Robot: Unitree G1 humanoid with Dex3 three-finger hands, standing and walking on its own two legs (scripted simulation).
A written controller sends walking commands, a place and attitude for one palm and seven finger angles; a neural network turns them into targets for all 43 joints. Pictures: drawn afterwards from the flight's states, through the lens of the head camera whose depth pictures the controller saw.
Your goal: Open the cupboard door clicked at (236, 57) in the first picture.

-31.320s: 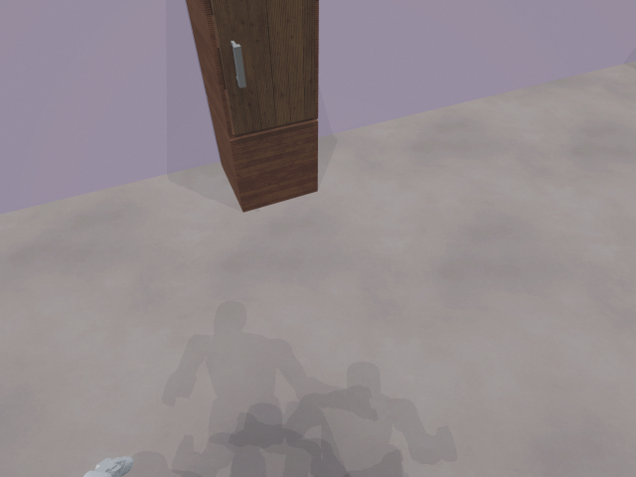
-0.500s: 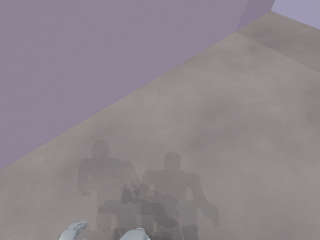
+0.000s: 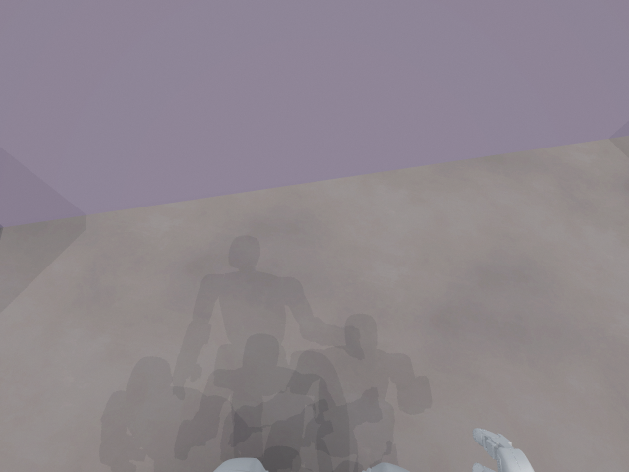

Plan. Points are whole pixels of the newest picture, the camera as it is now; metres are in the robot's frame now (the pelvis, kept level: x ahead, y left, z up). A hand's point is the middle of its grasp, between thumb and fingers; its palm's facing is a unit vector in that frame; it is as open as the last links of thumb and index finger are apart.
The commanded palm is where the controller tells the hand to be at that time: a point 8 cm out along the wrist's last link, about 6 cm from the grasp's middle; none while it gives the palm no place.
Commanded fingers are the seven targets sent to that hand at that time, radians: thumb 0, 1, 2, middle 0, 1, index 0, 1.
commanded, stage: turn to face it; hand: left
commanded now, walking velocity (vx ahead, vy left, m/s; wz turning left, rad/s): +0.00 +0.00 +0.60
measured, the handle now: out of the picture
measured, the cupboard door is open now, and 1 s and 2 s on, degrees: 50 50 50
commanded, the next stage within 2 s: take the last steps up to it in 1.82 s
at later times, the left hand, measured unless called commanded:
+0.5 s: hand out of the picture +0.07 +0.17 -0.13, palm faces +0.23 -0.93 -0.29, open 7.4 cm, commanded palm none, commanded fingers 0.00 0.90 0.90 -0.20 -0.30 -0.20 -0.30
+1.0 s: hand out of the picture -0.08 +0.18 -0.17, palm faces +0.58 -0.77 -0.25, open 7.4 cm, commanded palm none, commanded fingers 0.00 0.90 0.90 -0.20 -0.30 -0.20 -0.30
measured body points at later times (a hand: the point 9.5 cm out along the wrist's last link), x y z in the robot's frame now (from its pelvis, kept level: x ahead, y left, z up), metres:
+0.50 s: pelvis +0.00 -0.05 +0.01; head +0.06 -0.07 +0.46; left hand +0.06 +0.21 -0.11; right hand +0.10 -0.30 -0.15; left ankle -0.02 +0.08 -0.67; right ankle +0.00 -0.16 -0.72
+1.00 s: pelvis +0.00 -0.02 +0.01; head +0.04 +0.03 +0.45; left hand -0.11 +0.22 -0.15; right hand +0.26 -0.17 -0.11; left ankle -0.04 +0.05 -0.72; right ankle +0.04 -0.17 -0.64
